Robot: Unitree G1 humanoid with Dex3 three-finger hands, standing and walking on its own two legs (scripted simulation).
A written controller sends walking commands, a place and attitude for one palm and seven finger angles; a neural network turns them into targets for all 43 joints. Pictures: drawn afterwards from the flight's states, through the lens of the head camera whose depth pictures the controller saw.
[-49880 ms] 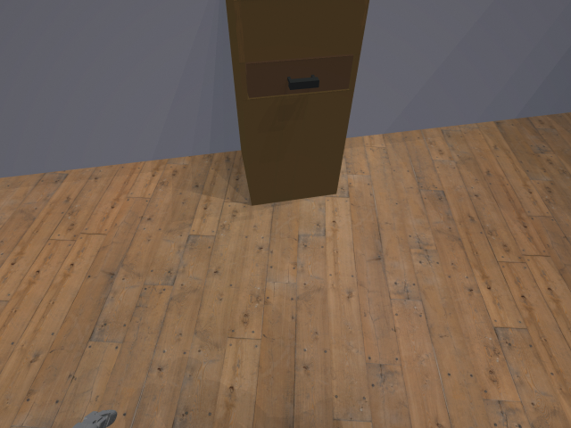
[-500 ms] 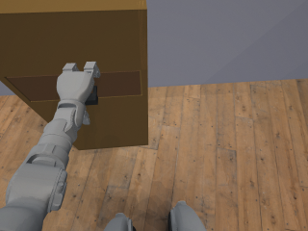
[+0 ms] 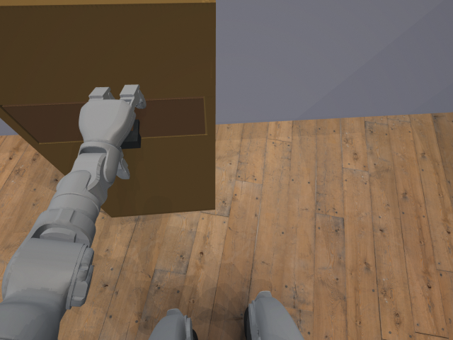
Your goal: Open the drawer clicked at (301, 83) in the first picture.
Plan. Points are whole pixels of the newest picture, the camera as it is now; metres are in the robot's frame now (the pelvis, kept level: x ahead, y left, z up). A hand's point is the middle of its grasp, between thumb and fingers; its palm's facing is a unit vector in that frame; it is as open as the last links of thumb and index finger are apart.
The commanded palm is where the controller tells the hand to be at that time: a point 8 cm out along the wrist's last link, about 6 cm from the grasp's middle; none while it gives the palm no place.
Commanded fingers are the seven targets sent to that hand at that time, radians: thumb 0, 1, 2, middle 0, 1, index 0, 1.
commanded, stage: move the hooked fingers above the handle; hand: left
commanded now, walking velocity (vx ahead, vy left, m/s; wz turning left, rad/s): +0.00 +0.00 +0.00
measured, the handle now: (114, 132) +0.54 +0.20 -0.05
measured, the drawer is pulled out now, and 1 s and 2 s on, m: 0.00 0.00 0.00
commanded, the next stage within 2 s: lower the fingers behind the handle in 1.38 s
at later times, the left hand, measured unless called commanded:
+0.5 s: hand (120, 138) +0.49 +0.17 +0.00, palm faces -0.04 -0.11 -0.99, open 13.8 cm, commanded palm +0.47 +0.21 +0.06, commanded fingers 0.00 -0.50 0.30 -0.30 -1.20 -0.30 -1.20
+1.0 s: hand (128, 136) +0.49 +0.15 +0.01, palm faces -0.12 -0.12 -0.99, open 13.8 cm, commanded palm +0.47 +0.20 +0.06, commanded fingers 0.00 -0.50 0.30 -0.30 -1.20 -0.30 -1.20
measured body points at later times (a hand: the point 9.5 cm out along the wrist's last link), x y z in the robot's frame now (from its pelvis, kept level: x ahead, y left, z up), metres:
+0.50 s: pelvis +0.00 +0.00 +0.00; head +0.13 +0.00 +0.43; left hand +0.48 +0.17 +0.05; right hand +0.03 -0.29 -0.12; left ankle -0.01 +0.11 -0.66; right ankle +0.04 -0.13 -0.66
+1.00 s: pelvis +0.01 +0.00 +0.01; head +0.12 +0.00 +0.45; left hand +0.49 +0.15 +0.07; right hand +0.03 -0.29 -0.11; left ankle -0.01 +0.10 -0.66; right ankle +0.04 -0.13 -0.66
